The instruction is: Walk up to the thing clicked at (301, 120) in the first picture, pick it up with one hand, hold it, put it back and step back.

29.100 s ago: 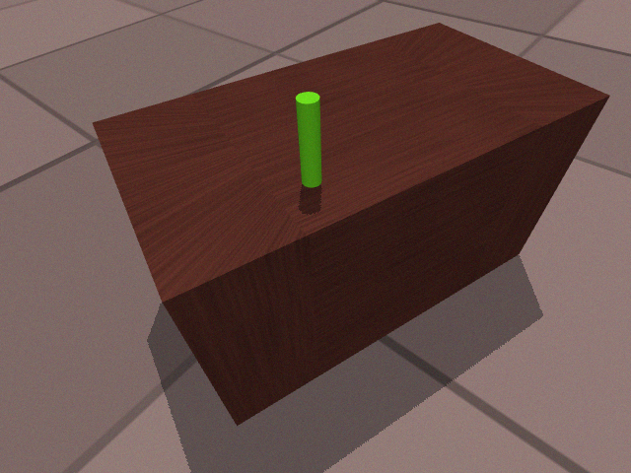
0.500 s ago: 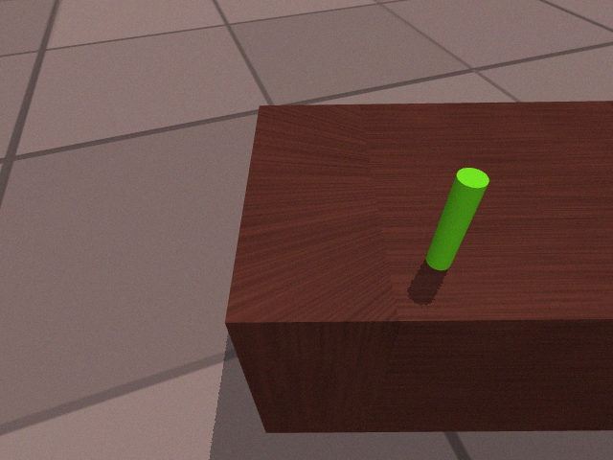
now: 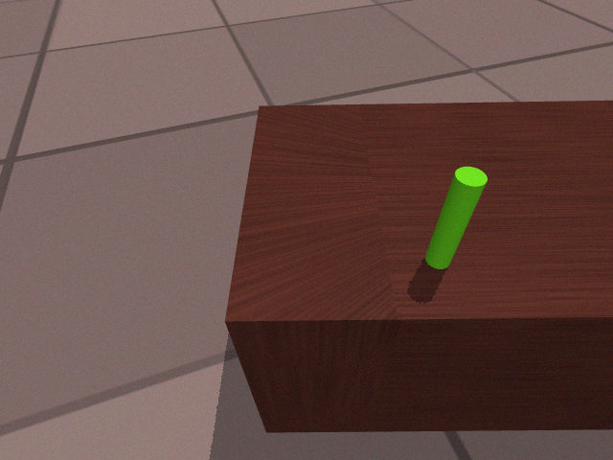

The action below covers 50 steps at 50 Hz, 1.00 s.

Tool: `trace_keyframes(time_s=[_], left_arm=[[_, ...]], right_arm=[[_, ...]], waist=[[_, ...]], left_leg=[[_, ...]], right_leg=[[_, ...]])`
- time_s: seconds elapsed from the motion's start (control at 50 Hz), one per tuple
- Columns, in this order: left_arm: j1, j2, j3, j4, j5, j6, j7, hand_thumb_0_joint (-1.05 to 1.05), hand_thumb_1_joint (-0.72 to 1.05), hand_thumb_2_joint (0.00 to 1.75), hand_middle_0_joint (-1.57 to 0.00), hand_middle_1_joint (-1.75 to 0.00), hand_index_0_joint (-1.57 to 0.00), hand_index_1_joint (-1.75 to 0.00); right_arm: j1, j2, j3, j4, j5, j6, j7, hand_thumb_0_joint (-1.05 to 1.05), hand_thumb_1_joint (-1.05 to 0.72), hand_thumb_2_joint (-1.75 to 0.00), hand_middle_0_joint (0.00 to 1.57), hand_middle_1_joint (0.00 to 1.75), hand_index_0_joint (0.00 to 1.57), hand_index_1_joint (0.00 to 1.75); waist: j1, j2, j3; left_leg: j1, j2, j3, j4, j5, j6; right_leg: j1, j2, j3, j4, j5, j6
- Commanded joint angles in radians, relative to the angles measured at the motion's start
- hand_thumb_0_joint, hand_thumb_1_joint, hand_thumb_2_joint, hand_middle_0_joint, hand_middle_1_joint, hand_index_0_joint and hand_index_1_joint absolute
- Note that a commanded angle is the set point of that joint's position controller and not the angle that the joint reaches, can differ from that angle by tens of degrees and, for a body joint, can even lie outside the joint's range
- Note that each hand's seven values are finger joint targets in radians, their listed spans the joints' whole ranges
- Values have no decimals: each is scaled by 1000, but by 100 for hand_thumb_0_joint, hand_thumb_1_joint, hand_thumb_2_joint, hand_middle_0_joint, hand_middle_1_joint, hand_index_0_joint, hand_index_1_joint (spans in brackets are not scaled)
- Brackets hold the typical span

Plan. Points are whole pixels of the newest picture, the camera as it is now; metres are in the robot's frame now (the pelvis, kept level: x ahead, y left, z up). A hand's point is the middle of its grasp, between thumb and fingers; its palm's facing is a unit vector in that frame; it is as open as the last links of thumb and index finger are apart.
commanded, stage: stand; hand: right
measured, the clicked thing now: (452, 222) +0.48 -0.21 +0.02
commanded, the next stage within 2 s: step back in 0.42 s
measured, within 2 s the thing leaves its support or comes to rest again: neither
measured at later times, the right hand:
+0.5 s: hand out of the picture +0.07 -0.26 -0.16, palm faces -0.02 +0.94 -0.35, open 7.4 cm
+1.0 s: hand out of the picture -0.01 -0.28 -0.18, palm faces -0.12 +0.91 -0.40, open 7.4 cm
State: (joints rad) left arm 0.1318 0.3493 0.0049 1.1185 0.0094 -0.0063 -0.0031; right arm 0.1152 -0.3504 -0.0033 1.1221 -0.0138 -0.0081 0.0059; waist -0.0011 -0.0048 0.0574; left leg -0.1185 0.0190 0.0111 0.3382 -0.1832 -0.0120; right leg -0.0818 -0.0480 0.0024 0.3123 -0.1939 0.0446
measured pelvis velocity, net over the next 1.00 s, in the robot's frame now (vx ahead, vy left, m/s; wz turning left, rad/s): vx -0.10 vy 0.00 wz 0.06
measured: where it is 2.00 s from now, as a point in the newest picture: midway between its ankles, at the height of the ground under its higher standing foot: outside the picture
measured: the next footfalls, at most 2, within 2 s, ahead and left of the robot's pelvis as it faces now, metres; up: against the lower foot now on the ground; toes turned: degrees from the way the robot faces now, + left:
left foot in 1.00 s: -0.09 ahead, +0.12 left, +0.00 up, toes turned +0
right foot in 1.42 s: -0.21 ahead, -0.12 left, +0.00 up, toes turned -1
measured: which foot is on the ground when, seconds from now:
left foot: down 0.00-0.66, up 0.68-0.98, down 1.00-1.00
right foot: down 0.00-1.00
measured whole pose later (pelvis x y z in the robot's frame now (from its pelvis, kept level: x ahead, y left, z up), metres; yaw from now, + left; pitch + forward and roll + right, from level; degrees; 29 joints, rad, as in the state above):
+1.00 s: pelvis -0.10 +0.00 -0.03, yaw +4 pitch -1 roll +0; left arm 0.06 0.37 0.05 0.83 0.02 0.04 0.02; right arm 0.13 -0.41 -0.04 0.94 -0.02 0.05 0.00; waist 0.00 0.01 0.21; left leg -0.27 -0.02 -0.06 0.69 -0.40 0.01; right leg -0.42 -0.08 -0.06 0.67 -0.23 0.02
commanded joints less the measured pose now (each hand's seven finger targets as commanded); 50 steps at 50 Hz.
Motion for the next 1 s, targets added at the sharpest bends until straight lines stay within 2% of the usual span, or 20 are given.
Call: trace_keyframes(time_s=[0.0, 0.18, 0.38, 0.4, 0.46, 0.52, 0.56, 0.6, 0.62, 0.64, 0.66, 0.68, 0.7, 0.74, 0.76, 0.8, 0.86, 0.92, 0.96, 0.98], left_arm=[[-15, 210, 34, -55, 3, -22, 12, 0, 90, 90, -20, -30, -20, -30], [-20, 214, 38, -57, 2, -18, 12, 0, 90, 90, -20, -30, -20, -30], [-11, 209, 34, -59, 3, -17, 12, 0, 90, 90, -20, -30, -20, -30], [-41, 272, 71, -96, -12, -6, 19, 0, 90, 90, -20, -30, -20, -30], [-3, 225, 67, -124, -19, 9, 27, 0, 90, 90, -20, -30, -20, -30], [35, 215, 72, -148, -9, 27, 27, 0, 90, 90, -20, -30, -20, -30], [67, 210, 78, -154, -3, 33, 24, 0, 90, 90, -20, -30, -20, -30], [98, 234, 88, -160, 5, 28, 21, 0, 90, 90, -20, -30, -20, -30], [95, 270, 99, -172, 8, 21, 22, 0, 90, 90, -20, -30, -20, -30], [65, 330, 119, -191, 11, 15, 20, 0, 90, 90, -20, -30, -20, -30], [34, 357, 124, -218, 20, 11, 25, 0, 90, 90, -20, -30, -20, -30], [3, 372, 125, -241, 29, 6, 29, 0, 90, 90, -20, -30, -20, -30], [-38, 343, 124, -263, 28, 7, 31, 0, 90, 90, -20, -30, -20, -30], [-103, 291, 111, -287, 27, 7, 32, 0, 90, 90, -20, -30, -20, -30], [-94, 282, 110, -292, 31, 9, 33, 0, 90, 90, -20, -30, -20, -30], [-37, 267, 108, -308, 32, 14, 36, 0, 90, 90, -20, -30, -20, -30], [-5, 265, 119, -318, 24, 26, 45, 0, 90, 90, -20, -30, -20, -30], [-9, 294, 126, -336, 14, 36, 42, 0, 90, 90, -20, -30, -20, -30], [-46, 297, 119, -348, 1, 49, 32, 0, 90, 90, -20, -30, -20, -30], [-31, 250, 108, -362, -4, 54, 29, 0, 90, 90, -20, -30, -20, -30]], right_arm=[[-28, -213, -41, -54, 8, -22, -12, 0, -90, -90, 20, 30, 20, 30], [-24, -213, -41, -52, 4, -21, -13, 0, -90, -90, 20, 30, 20, 30], [-26, -220, -42, -52, 5, -24, -14, 0, -90, -90, 20, 30, 20, 30], [-43, -277, -67, -64, 9, -4, -11, 0, -90, -90, 20, 30, 20, 30], [-26, -281, -82, -93, 21, 11, -12, 0, -90, -90, 20, 30, 20, 30], [-53, -305, -104, -143, 16, 25, -14, 0, -90, -90, 20, 30, 20, 30], [-77, -292, -106, -169, 13, 34, -15, 0, -90, -90, 20, 30, 20, 30], [-97, -270, -109, -201, 16, 48, -11, 0, -90, -90, 20, 30, 20, 30], [-107, -238, -99, -215, 24, 54, -9, 0, -90, -90, 20, 30, 20, 30], [-95, -187, -85, -231, 24, 58, -10, 0, -90, -90, 20, 30, 20, 30], [-77, -179, -84, -227, 13, 67, -17, 0, -90, -90, 20, 30, 20, 30], [-41, -195, -91, -225, 6, 73, -22, 0, -90, -90, 20, 30, 20, 30], [-7, -218, -96, -211, 11, 75, -20, 0, -90, -90, 20, 30, 20, 30], [37, -227, -97, -198, 36, 67, -16, 0, -90, -90, 20, 30, 20, 30], [40, -225, -93, -205, 33, 67, -19, 0, -90, -90, 20, 30, 20, 30], [41, -232, -85, -218, 27, 63, -22, 0, -90, -90, 20, 30, 20, 30], [39, -228, -74, -239, 15, 54, -27, 0, -90, -90, 20, 30, 20, 30], [73, -237, -82, -246, -5, 44, -24, 0, -90, -90, 20, 30, 20, 30], [145, -234, -95, -216, -14, 32, -20, 0, -90, -90, 20, 30, 20, 30], [135, -265, -108, -226, -28, 29, -21, 0, -90, -90, 20, 30, 20, 30]], waist=[[2, 0, -74], [2, 15, -60], [5, 14, -73], [2, 14, 14], [2, 74, -45], [7, 136, -116], [22, 180, -136], [37, 111, -157], [48, 7, -132], [47, -130, -88], [49, -161, -69], [37, -185, -57], [15, -159, -45], [-23, -145, -77], [-15, -153, -95], [29, -128, -121], [50, -154, -157], [32, -219, -167], [-15, -169, -167], [-9, -64, -162]], left_leg=[[29, 110, -82, -45, 172, 28], [9, 107, -77, -56, 117, 30], [29, 116, -81, -54, 157, 31], [-37, 111, -107, 20, 329, 57], [-25, 171, -122, 29, 480, 125], [-46, 228, -151, 49, 422, 192], [-92, 236, -156, 75, 327, 205], [-132, 155, -98, 215, 207, 161], [-161, 44, -44, 354, 76, 104], [-246, -97, -12, 515, -138, 41], [-299, -130, -97, 682, -432, 38], [-311, -98, -141, 791, -470, 44], [-292, -81, -176, 846, -436, 45], [-305, -103, -170, 853, -348, 39], [-325, -112, -158, 865, -324, 28], [-360, -101, -143, 788, -310, 3], [-373, -53, -114, 582, -325, -7], [-247, -19, -70, 351, -289, 20], [-107, -40, -6, 105, -24, 33], [-54, 48, -136, 56, 99, 55]], right_leg=[[-14, -90, 58, -50, 160, -53], [-13, -93, 65, -55, 130, -58], [-20, -90, 59, -42, 137, -56], [-90, -58, 51, 84, 286, -61], [-93, 2, -18, 219, 213, -62], [-100, 34, -25, 340, 11, -74], [-95, 35, -15, 372, -105, -87], [-74, -25, 35, 255, 66, -112], [-104, -117, 142, 135, 209, -156], [-101, -246, 304, 25, 333, -233], [-139, -344, 396, 20, 443, -310], [-190, -384, 444, 39, 481, -356], [-230, -350, 378, 49, 455, -345], [-162, -216, 202, 103, 446, -267], [-134, -198, 187, 115, 419, -251], [-43, -200, 194, 143, 401, -262], [91, -236, 199, 188, 459, -274], [33, -242, 193, 243, 476, -242], [-62, -187, 131, 316, 374, -187], [-164, -125, 98, 389, 199, -134]])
